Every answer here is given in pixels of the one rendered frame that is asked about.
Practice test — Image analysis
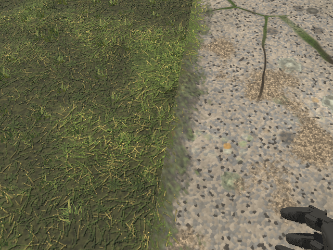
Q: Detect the robot right hand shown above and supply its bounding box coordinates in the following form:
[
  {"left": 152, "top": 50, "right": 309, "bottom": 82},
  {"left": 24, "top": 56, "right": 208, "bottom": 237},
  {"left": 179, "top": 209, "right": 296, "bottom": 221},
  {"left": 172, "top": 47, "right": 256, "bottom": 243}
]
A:
[{"left": 275, "top": 205, "right": 333, "bottom": 250}]

